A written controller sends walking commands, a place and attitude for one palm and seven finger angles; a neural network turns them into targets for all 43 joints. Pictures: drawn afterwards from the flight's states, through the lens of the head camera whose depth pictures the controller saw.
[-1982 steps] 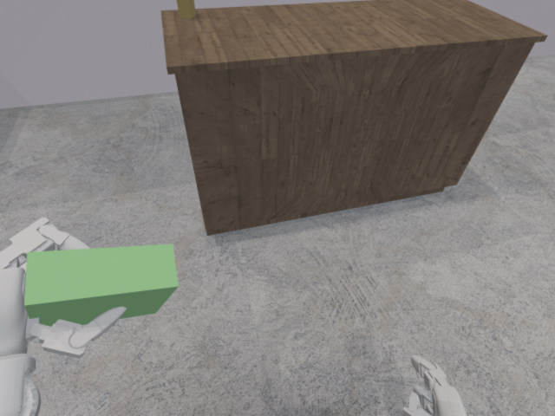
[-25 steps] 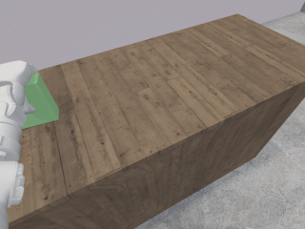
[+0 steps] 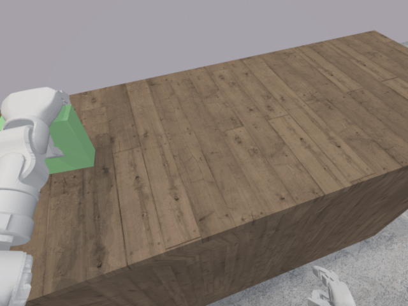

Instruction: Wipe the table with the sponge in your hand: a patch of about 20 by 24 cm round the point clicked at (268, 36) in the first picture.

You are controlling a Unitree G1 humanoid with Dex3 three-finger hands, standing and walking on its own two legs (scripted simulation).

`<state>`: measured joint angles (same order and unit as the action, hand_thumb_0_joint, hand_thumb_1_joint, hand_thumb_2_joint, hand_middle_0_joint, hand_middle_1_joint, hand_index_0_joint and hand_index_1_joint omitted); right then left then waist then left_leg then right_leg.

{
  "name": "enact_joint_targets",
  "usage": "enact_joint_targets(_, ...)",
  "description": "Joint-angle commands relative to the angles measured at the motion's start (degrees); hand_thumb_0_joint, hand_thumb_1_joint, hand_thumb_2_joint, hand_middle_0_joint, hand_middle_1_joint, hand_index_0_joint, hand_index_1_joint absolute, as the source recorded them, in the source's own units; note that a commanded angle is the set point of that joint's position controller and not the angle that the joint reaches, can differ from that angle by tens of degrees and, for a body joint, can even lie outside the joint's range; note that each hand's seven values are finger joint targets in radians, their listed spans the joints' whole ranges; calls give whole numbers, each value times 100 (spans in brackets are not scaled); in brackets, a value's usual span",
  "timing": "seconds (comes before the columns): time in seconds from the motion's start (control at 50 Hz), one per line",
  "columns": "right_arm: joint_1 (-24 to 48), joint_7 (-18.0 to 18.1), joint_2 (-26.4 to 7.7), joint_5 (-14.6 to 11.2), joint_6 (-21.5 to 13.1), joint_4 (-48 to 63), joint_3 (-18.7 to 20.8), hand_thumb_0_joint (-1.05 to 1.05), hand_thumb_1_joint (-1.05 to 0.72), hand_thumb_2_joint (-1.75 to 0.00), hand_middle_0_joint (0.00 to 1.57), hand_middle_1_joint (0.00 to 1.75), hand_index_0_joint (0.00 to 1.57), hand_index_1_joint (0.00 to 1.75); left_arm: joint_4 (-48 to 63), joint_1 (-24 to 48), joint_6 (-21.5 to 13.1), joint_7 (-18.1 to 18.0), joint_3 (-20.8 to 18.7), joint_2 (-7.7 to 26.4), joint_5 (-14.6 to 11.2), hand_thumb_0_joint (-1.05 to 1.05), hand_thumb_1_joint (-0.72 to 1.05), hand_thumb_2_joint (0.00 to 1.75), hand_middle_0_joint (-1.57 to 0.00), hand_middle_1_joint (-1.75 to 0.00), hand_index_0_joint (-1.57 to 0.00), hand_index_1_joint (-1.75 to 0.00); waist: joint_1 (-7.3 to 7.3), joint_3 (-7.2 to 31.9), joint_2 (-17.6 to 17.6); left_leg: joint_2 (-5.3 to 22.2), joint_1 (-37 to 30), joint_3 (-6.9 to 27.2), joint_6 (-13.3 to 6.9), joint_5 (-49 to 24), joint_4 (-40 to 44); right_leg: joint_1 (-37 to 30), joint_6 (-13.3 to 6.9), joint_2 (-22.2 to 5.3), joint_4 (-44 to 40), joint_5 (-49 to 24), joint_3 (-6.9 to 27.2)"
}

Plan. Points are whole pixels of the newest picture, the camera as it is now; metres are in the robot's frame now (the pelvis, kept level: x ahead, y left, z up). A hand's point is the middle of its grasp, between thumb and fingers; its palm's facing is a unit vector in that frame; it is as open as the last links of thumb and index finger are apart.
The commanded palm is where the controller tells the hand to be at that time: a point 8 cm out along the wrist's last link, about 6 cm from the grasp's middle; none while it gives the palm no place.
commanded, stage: wipe back along the first lane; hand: left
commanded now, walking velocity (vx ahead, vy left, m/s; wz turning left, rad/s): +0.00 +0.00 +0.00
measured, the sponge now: (56, 150) +0.37 +0.35 +0.10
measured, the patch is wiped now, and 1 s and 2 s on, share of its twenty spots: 0.95 0.95 0.95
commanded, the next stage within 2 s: lift the sponge slowly off the table in 1.54 s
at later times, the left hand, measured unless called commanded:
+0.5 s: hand (49, 143) +0.34 +0.32 +0.15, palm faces +0.03 -0.01 -1.00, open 9.2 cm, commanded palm +0.30 +0.31 +0.19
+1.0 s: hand (51, 159) +0.30 +0.30 +0.15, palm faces +0.07 -0.02 -1.00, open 9.2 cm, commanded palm +0.25 +0.29 +0.18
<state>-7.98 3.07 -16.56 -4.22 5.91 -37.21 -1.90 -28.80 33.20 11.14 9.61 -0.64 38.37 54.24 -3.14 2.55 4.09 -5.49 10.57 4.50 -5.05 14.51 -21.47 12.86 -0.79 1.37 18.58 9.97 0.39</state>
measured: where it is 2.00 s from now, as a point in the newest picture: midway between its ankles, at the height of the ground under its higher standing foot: outside the picture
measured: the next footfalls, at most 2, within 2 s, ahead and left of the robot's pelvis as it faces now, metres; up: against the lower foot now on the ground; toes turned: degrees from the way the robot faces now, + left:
none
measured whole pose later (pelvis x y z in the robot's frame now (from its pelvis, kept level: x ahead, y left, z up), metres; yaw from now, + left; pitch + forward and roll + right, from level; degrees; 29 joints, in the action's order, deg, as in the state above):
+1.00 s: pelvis -0.01 -0.02 +0.00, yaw -1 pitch +2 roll -1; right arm -4.2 1.8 -16.8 -4.6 6.0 -35.1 -3.8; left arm -2.0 11.5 23.5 8.2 -1.4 37.0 50.4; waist -4.5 3.4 5.7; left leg -4.0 9.6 3.5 -3.7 17.0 -25.3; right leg 12.7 -1.6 3.0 23.3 12.2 0.9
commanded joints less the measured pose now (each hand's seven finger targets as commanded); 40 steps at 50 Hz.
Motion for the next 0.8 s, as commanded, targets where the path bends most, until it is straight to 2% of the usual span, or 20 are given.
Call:
enact_joint_targets(0.0, 388, -21, -820, 48, -212, 710, 257, 0, -90, -90, 20, 30, 20, 30, 1051, 1712, 171, -62, -392, 1409, 98, 0, 10, 130, -120, -160, -120, -160, 41, 1733, 122, 624, -878, 211, 532, -4084, -110, -691, -426, -33, 132, -1663, -118)
enact_joint_targets(0.04, 535, -47, -793, 39, -253, 827, 223, 0, -90, -90, 20, 30, 20, 30, 1435, 1509, 194, -71, -542, 1474, 35, 0, 10, 130, -120, -160, -120, -160, -45, 1902, 220, 630, -939, 237, 532, -4227, -106, -841, -460, -33, 160, -1740, -66)
enact_joint_targets(0.06, 506, -56, -771, 62, -260, 812, 232, 0, -90, -90, 20, 30, 20, 30, 1425, 1441, 260, -48, -283, 1148, 25, 0, 10, 130, -120, -160, -120, -160, 3, 1850, 71, 627, -952, 231, 542, -4328, -158, -809, -439, -40, 184, -1790, -136)
enact_joint_targets(0.08, 507, -82, -779, 58, -253, 801, 236, 0, -90, -90, 20, 30, 20, 30, 1426, 1164, 309, -49, -382, 1175, -27, 0, 10, 130, -120, -160, -120, -160, -33, 1834, 49, 642, -923, 219, 549, -4299, -145, -833, -420, -50, 171, -1800, -126)
enact_joint_targets(0.12, 581, -88, -790, 56, -221, 798, 214, 0, -90, -90, 20, 30, 20, 30, 1393, 972, 403, -38, -379, 1148, -59, 0, 10, 130, -120, -160, -120, -160, -32, 1595, -172, 626, -732, 187, 529, -3839, -63, -836, -404, -43, 135, -1661, -140)
enact_joint_targets(0.2, 670, -104, -792, 42, -229, 816, 194, 0, -90, -90, 20, 30, 20, 30, 1494, 715, 554, -21, -369, 1091, -99, 0, 10, 130, -120, -160, -120, -160, -83, 1473, -77, 623, -650, 176, 528, -3550, 4, -830, -421, -38, 133, -1425, -169)
enact_joint_targets(0.24, 824, -112, -753, 10, -264, 923, 148, 0, -90, -90, 20, 30, 20, 30, 1790, 730, 598, 10, -220, 891, -128, 0, 10, 130, -120, -160, -120, -160, -62, 1466, -27, 640, -668, 199, 498, -3456, 15, -793, -445, -24, 144, -1374, -111)
enact_joint_targets(0.3, 757, -114, -774, 35, -251, 853, 156, 0, -90, -90, 20, 30, 20, 30, 1617, 344, 668, 11, -261, 883, -170, 0, 10, 130, -120, -160, -120, -160, -92, 1303, -279, 614, -505, 148, 495, -3166, 40, -847, -420, -28, 142, -1346, -175)
enact_joint_targets(0.36, 830, -105, -772, 34, -262, 917, 126, 0, -90, -90, 20, 30, 20, 30, 1693, 222, 743, 17, -270, 864, -208, 0, 10, 130, -120, -160, -120, -160, -122, 1253, -273, 582, -350, 93, 425, -2726, 80, -896, -441, -38, 162, -1214, -176)
enact_joint_targets(0.4, 855, -104, -784, 7, -237, 878, 122, 0, -90, -90, 20, 30, 20, 30, 1563, 129, 791, 39, -134, 720, -226, 0, 10, 130, -120, -160, -120, -160, -81, 986, -262, 585, -247, 95, 439, -2504, 121, -764, -427, -25, 131, -1080, -188)
enact_joint_targets(0.44, 969, -114, -753, -8, -265, 976, 115, 0, -90, -90, 20, 30, 20, 30, 1890, 11, 787, 38, -195, 747, -253, 0, 10, 130, -120, -160, -120, -160, -127, 1155, -91, 602, -341, 128, 417, -2515, 112, -811, -453, -16, 160, -1051, -114)
enact_joint_targets(0.48, 915, -117, -743, -11, -273, 953, 122, 0, -90, -90, 20, 30, 20, 30, 1807, -148, 848, 53, 14, 493, -262, 0, 10, 130, -120, -160, -120, -160, -69, 1060, -251, 595, -296, 106, 418, -2513, 68, -755, -417, -28, 177, -1095, -175)
enact_joint_targets(0.54, 1014, -116, -759, -24, -280, 1008, 112, 0, -90, -90, 20, 30, 20, 30, 1948, -314, 887, 61, -94, 563, -321, 0, 10, 130, -120, -160, -120, -160, -101, 1016, -283, 590, -214, 79, 341, -2205, 85, -763, -436, -7, 180, -1038, -105)
enact_joint_targets(0.56, 945, -122, -759, -4, -293, 1008, 123, 0, -90, -90, 20, 30, 20, 30, 2002, -444, 910, 54, -127, 580, -327, 0, 10, 130, -120, -160, -120, -160, -137, 1140, -357, 559, -212, 59, 340, -2334, 36, -879, -427, -31, 227, -1173, -163)
enact_joint_targets(0.6, 984, -143, -754, -10, -290, 991, 129, 0, -90, -90, 20, 30, 20, 30, 2074, -771, 929, 77, -59, 421, -395, 0, 10, 130, -120, -160, -120, -160, -128, 1042, -366, 573, -210, 59, 371, -2473, 0, -854, -397, -21, 247, -1306, -166)
enact_joint_targets(0.64, 1127, -173, -724, -15, -316, 1106, 113, 0, -90, -90, 20, 30, 20, 30, 2451, -1156, 935, 68, -231, 496, -467, 0, 10, 130, -120, -160, -120, -160, -215, 1206, -300, 574, -239, 56, 323, -2571, -42, -966, -411, -19, 302, -1439, -74)
enact_joint_targets(0.68, 1094, -176, -716, -12, -308, 1070, 106, 0, -90, -90, 20, 30, 20, 30, 2479, -1361, 1008, 71, -136, 347, -534, 0, 10, 130, -120, -160, -120, -160, -159, 1005, -481, 558, -124, 12, 318, -2493, -79, -918, -364, -34, 324, -1518, -146)
enact_joint_targets(0.7, 1092, -171, -740, -12, -278, 1038, 110, 0, -90, -90, 20, 30, 20, 30, 2450, -1377, 1054, 69, -206, 449, -551, 0, 10, 130, -120, -160, -120, -160, -165, 896, -463, 557, -51, -3, 315, -2339, -57, -882, -353, -30, 305, -1443, -140)
enact_joint_targets(0.76, 1179, -143, -720, -9, -292, 1119, 88, 0, -90, -90, 20, 30, 20, 30, 2757, -1354, 1189, 63, -236, 516, -541, 0, 10, 130, -120, -160, -120, -160, -209, 1040, -467, 500, -3, -44, 256, -2199, -93, -989, -368, -56, 370, -1472, -91)
enact_joint_targets(0.78, 1202, -137, -714, -21, -285, 1064, 87, 0, -90, -90, 20, 30, 20, 30, 2644, -1393, 1227, 60, -228, 506, -543, 0, 10, 130, -120, -160, -120, -160, -166, 907, -507, 500, 36, -51, 267, -2090, -88, -925, -351, -45, 349, -1428, -87)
